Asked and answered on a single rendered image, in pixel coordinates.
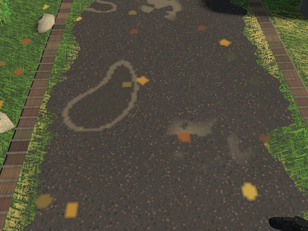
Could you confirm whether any robot right hand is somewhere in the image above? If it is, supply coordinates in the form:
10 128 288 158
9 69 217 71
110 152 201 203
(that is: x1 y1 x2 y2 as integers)
269 216 308 231

